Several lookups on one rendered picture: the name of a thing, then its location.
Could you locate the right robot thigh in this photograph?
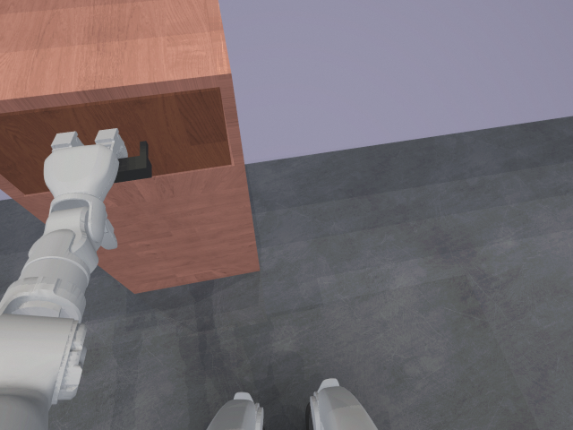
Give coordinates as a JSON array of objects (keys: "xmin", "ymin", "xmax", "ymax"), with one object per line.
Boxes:
[{"xmin": 310, "ymin": 386, "xmax": 378, "ymax": 430}]

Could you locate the robot left upper arm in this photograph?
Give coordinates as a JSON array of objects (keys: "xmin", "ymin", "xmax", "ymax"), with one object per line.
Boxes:
[{"xmin": 0, "ymin": 314, "xmax": 88, "ymax": 430}]

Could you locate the drawer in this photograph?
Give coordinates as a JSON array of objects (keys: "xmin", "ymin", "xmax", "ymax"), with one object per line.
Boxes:
[{"xmin": 0, "ymin": 87, "xmax": 232, "ymax": 194}]

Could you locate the cabinet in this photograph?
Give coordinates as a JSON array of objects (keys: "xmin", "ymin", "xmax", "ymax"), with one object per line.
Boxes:
[{"xmin": 0, "ymin": 0, "xmax": 260, "ymax": 294}]

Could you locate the right robot shin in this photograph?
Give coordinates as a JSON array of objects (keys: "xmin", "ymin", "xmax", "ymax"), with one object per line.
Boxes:
[{"xmin": 318, "ymin": 378, "xmax": 339, "ymax": 393}]

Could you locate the robot left forearm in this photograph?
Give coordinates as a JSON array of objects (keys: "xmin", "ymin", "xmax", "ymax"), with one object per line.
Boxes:
[{"xmin": 0, "ymin": 193, "xmax": 106, "ymax": 323}]

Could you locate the handle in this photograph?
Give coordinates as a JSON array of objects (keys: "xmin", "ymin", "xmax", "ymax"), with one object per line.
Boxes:
[{"xmin": 114, "ymin": 141, "xmax": 152, "ymax": 183}]

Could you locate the left robot hand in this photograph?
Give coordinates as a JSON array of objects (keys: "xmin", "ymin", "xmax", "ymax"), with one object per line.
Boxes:
[{"xmin": 44, "ymin": 128, "xmax": 128, "ymax": 250}]

